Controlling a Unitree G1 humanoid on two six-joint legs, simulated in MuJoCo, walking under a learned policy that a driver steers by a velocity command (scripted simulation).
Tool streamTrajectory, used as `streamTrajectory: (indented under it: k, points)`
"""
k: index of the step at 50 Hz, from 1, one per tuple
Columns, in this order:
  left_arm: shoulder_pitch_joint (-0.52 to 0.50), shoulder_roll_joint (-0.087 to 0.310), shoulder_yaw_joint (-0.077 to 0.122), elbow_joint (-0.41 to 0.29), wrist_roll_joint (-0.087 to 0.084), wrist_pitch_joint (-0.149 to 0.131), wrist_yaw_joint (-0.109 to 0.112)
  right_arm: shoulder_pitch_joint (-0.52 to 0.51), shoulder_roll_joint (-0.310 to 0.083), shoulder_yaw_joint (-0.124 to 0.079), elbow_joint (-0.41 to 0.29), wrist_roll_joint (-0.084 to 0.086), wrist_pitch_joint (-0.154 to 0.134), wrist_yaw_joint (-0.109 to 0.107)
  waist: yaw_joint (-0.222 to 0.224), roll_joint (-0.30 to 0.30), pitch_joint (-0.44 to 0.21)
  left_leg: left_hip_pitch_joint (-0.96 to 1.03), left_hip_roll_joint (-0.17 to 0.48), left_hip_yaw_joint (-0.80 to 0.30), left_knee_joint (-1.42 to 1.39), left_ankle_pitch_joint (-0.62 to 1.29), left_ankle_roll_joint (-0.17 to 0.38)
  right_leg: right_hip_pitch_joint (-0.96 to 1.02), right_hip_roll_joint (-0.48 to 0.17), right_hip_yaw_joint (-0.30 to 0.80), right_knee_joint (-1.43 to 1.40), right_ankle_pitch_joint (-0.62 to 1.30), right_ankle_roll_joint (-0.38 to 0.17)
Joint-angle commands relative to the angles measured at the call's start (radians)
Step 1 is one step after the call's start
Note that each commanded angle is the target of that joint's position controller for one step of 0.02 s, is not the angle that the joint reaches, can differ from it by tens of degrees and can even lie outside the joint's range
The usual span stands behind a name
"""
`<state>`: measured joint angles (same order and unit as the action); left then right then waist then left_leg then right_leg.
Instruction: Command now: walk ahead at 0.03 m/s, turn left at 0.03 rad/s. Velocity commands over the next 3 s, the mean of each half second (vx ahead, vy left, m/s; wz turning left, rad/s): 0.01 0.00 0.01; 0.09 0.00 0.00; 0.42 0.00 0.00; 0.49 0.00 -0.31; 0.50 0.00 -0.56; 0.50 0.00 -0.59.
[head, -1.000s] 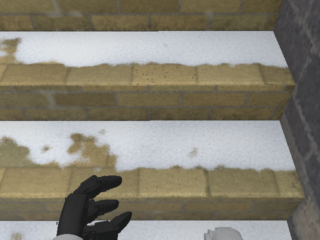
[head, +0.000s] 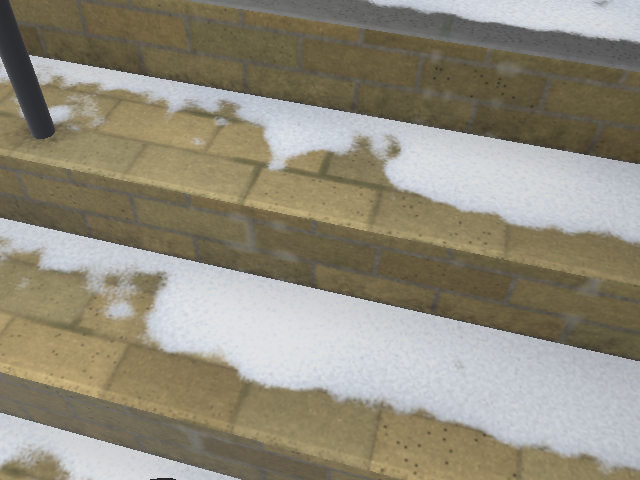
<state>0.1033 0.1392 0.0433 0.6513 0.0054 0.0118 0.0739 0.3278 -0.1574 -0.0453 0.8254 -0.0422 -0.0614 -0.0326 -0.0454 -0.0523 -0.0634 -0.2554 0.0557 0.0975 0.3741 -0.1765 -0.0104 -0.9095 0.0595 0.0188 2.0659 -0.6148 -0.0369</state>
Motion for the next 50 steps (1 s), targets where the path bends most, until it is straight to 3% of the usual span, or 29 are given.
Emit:
streamTrajectory:
  k: [1, 2, 5, 6, 7, 8, 9, 10, 11, 12, 13, 14, 16, 17, 19, 22, 23, 29, 35, 37, 40, 42, 43, 44, 46, 47, 48, 49, 50]
  points:
    - [-0.185, -0.028, -0.032, -0.197, 0.020, -0.005, 0.007, 0.086, -0.138, -0.032, 0.001, 0.005, -0.030, -0.008, -0.005, 0.159, 0.073, 0.204, 0.348, -0.267, -0.193, -0.051, 0.271, -0.411, -0.064, 0.131, 0.176, -0.071, -0.034]
    - [-0.216, -0.046, -0.041, -0.229, 0.022, -0.005, -0.001, 0.097, -0.122, -0.028, 0.006, 0.017, -0.030, -0.017, -0.004, 0.147, 0.086, 0.182, 0.358, -0.267, -0.165, 0.076, 0.255, -0.446, -0.082, 0.186, 0.193, -0.106, -0.042]
    - [-0.259, -0.037, -0.056, -0.323, 0.004, 0.008, -0.018, 0.018, -0.172, -0.042, -0.010, 0.025, 0.003, -0.028, 0.054, 0.154, 0.104, 0.045, 0.253, -0.162, -0.292, -0.004, 0.233, -0.278, -0.171, 0.025, -0.150, -0.030, -0.017]
    - [-0.159, -0.043, -0.076, -0.321, -0.014, 0.015, -0.024, -0.031, -0.244, -0.051, -0.048, 0.034, 0.014, -0.027, 0.111, 0.162, 0.058, -0.091, 0.215, -0.090, -0.390, 0.146, 0.206, 0.069, -0.208, -0.022, -0.556, -0.077, -0.048]
    - [-0.139, -0.025, -0.067, -0.298, -0.038, 0.024, -0.020, -0.035, -0.305, -0.073, -0.074, 0.032, 0.024, -0.016, 0.078, 0.193, 0.015, -0.140, 0.192, -0.077, -0.417, 0.236, 0.202, 0.288, -0.159, -0.090, -0.678, -0.114, -0.056]
    - [-0.085, -0.037, -0.060, -0.258, -0.033, 0.031, -0.014, -0.035, -0.342, -0.083, -0.091, 0.023, 0.021, -0.014, 0.072, 0.224, -0.039, -0.033, 0.221, -0.080, -0.345, 0.450, 0.191, 0.330, -0.145, -0.054, -0.721, -0.110, -0.059]
    - [0.089, -0.046, -0.057, -0.173, -0.026, 0.020, -0.017, 0.005, -0.324, -0.081, -0.062, 0.043, 0.030, 0.010, 0.099, 0.192, -0.152, 0.064, 0.187, 0.002, -0.246, 0.774, 0.187, 0.445, -0.068, -0.180, -0.736, 0.102, -0.071]
    - [0.169, -0.010, -0.045, -0.141, -0.011, 0.002, -0.011, 0.097, -0.281, -0.070, -0.018, 0.035, 0.024, 0.042, 0.097, 0.184, -0.226, 0.173, 0.139, 0.016, -0.031, 1.061, 0.144, 0.475, -0.028, -0.051, -0.880, 0.179, -0.089]
    - [0.147, 0.110, -0.009, -0.164, 0.004, 0.007, 0.006, 0.082, -0.207, -0.055, -0.079, 0.060, 0.030, 0.070, 0.124, -0.110, -0.262, 0.018, 0.055, 0.005, 0.167, 0.801, 0.054, 0.536, -0.219, 0.322, -1.156, 0.269, -0.141]
    - [0.163, 0.170, 0.007, -0.166, 0.039, 0.033, 0.026, 0.016, -0.169, -0.052, -0.115, 0.050, 0.057, 0.080, 0.171, -0.316, -0.293, -0.095, -0.039, -0.089, 0.459, 0.062, 0.043, 0.529, -0.329, 0.707, -1.539, -0.056, -0.207]
    - [0.047, 0.215, 0.028, -0.174, 0.037, 0.035, 0.036, -0.009, -0.068, -0.042, -0.133, 0.000, 0.080, 0.090, 0.117, -0.262, -0.212, -0.205, -0.097, -0.291, 0.843, -0.088, 0.035, 0.394, -0.347, 0.818, -1.707, -0.330, -0.208]
    - [-0.092, 0.251, 0.036, -0.195, 0.028, 0.041, 0.030, -0.023, -0.018, -0.034, -0.159, -0.026, 0.083, 0.067, 0.058, -0.272, -0.169, -0.295, -0.174, -0.370, 1.170, -0.099, -0.002, 0.345, -0.359, 0.768, -1.689, -0.189, -0.189]
    - [-0.207, 0.100, 0.000, -0.142, 0.005, 0.042, 0.010, -0.028, -0.051, -0.028, -0.173, -0.047, 0.108, 0.007, -0.035, -0.181, 0.051, -0.440, -0.121, -0.310, 1.264, -0.018, -0.007, 0.235, -0.280, 0.402, -1.459, -0.084, -0.123]
    - [-0.182, 0.028, -0.020, -0.093, 0.018, 0.038, -0.003, 0.007, -0.075, -0.030, -0.149, -0.050, 0.109, -0.006, -0.041, -0.073, 0.085, -0.436, -0.136, -0.260, 1.238, 0.030, 0.005, 0.218, -0.251, 0.290, -1.365, -0.064, -0.112]
    - [-0.070, -0.014, -0.038, -0.008, 0.027, 0.028, 0.000, 0.084, -0.079, -0.029, -0.091, -0.039, 0.112, 0.005, -0.030, -0.053, 0.090, -0.414, -0.161, -0.224, 1.253, 0.092, 0.016, 0.224, -0.219, 0.206, -1.310, -0.026, -0.125]
    - [0.007, 0.022, -0.026, 0.049, 0.012, -0.009, 0.001, 0.028, -0.070, -0.025, -0.099, -0.005, 0.128, 0.003, -0.006, -0.052, 0.097, -0.443, -0.161, -0.195, 1.234, 0.078, 0.029, 0.263, -0.254, 0.261, -1.369, -0.045, -0.178]
    - [-0.021, 0.037, -0.021, 0.043, 0.006, -0.019, -0.001, 0.028, -0.070, -0.022, -0.116, -0.008, 0.129, -0.006, -0.016, -0.100, 0.089, -0.470, -0.165, -0.203, 1.265, 0.059, 0.028, 0.276, -0.267, 0.289, -1.394, -0.093, -0.188]
    - [0.052, 0.075, 0.001, 0.092, 0.002, -0.052, 0.021, -0.070, -0.038, -0.007, -0.169, -0.034, 0.138, -0.014, 0.030, -0.022, 0.046, -0.604, -0.114, -0.194, 1.311, 0.078, 0.030, 0.429, -0.336, 0.426, -1.428, -0.027, -0.233]
    - [0.050, 0.062, 0.004, 0.119, 0.007, -0.072, 0.024, -0.039, -0.040, -0.011, -0.158, -0.014, 0.134, -0.009, 0.027, -0.025, 0.011, -0.573, -0.042, -0.189, 1.245, 0.088, 0.028, 0.447, -0.346, 0.418, -1.396, 0.069, -0.247]
    - [0.080, 0.097, 0.021, 0.136, 0.052, -0.059, 0.030, -0.025, -0.042, -0.015, -0.117, -0.014, 0.130, -0.003, 0.038, -0.016, -0.030, -0.474, -0.021, -0.135, 1.117, 0.072, 0.044, 0.458, -0.354, 0.361, -1.339, 0.164, -0.233]
    - [0.076, 0.104, 0.027, 0.141, 0.059, -0.034, 0.036, -0.014, -0.018, -0.006, -0.075, -0.002, 0.120, 0.023, 0.032, -0.071, -0.013, -0.311, 0.014, -0.099, 0.755, 0.046, 0.080, 0.381, -0.304, 0.294, -1.306, -0.054, -0.163]
    - [0.084, 0.113, 0.028, 0.128, 0.041, -0.007, 0.041, 0.000, -0.020, -0.004, -0.049, 0.005, 0.130, 0.036, 0.038, -0.084, -0.006, -0.136, -0.001, -0.055, 0.515, 0.026, 0.103, 0.306, -0.291, 0.258, -1.299, -0.149, -0.131]
    - [0.119, 0.121, 0.035, 0.135, 0.043, 0.015, 0.050, -0.017, -0.007, 0.001, -0.058, 0.010, 0.128, 0.036, 0.043, -0.120, 0.020, -0.113, -0.025, -0.035, 0.347, -0.151, 0.099, 0.314, -0.260, 0.244, -1.286, -0.242, -0.130]
    - [0.077, 0.132, 0.043, 0.122, 0.048, 0.011, 0.047, 0.046, -0.002, 0.008, -0.049, 0.022, 0.119, 0.045, 0.003, -0.074, 0.054, -0.068, 0.003, -0.036, 0.189, 0.135, 0.118, 0.318, -0.226, 0.172, -1.164, -0.175, -0.104]
    - [0.134, 0.057, 0.021, 0.088, 0.038, 0.030, 0.063, 0.063, -0.022, 0.006, 0.011, 0.033, 0.097, 0.027, 0.027, 0.035, 0.131, 0.029, -0.022, 0.072, -0.264, 0.347, 0.088, 0.354, -0.170, 0.117, -0.958, 0.148, -0.111]
    - [0.205, 0.022, 0.021, 0.088, 0.030, 0.034, 0.049, 0.094, -0.013, 0.013, 0.026, 0.036, 0.076, 0.019, 0.039, 0.133, 0.103, 0.123, 0.004, 0.004, -0.260, 0.400, 0.098, 0.286, -0.100, 0.081, -0.748, 0.060, -0.118]
    - [0.107, -0.047, 0.001, 0.062, 0.002, 0.032, 0.023, 0.217, -0.010, 0.025, 0.069, 0.022, 0.052, 0.031, -0.041, 0.189, 0.077, 0.201, 0.076, -0.094, -0.142, 0.507, 0.111, 0.109, 0.009, -0.014, -0.322, -0.090, -0.102]
    - [0.154, -0.106, -0.004, 0.044, -0.024, 0.004, 0.008, 0.212, -0.116, 0.017, 0.069, -0.001, 0.025, 0.045, 0.048, 0.298, 0.063, 0.320, 0.178, -0.195, 0.146, 1.290, 0.046, -0.142, 0.058, -0.029, 0.045, -0.132, -0.063]
    - [0.157, -0.060, 0.002, 0.031, -0.027, -0.029, 0.009, 0.268, -0.179, -0.011, 0.060, -0.015, 0.015, 0.058, 0.046, 0.276, 0.017, 0.434, 0.253, -0.213, 0.155, 1.315, 0.065, -0.284, 0.033, -0.006, 0.132, -0.059, -0.043]
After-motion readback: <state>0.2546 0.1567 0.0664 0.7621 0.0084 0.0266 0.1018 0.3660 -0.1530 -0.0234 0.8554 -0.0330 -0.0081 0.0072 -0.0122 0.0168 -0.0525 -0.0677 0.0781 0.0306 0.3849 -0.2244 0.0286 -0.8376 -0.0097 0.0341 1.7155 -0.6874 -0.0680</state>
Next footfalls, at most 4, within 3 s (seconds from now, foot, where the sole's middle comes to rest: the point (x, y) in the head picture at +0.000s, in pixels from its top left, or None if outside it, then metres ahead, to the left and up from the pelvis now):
0.18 right None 0.14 -0.19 -0.60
0.96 left None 0.01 0.10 -0.78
1.26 right None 0.26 -0.06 -0.60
1.76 left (229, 363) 0.60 0.14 -0.42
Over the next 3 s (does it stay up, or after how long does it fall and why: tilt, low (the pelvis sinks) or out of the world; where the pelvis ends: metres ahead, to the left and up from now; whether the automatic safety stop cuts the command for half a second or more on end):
stays up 1.14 -0.13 0.66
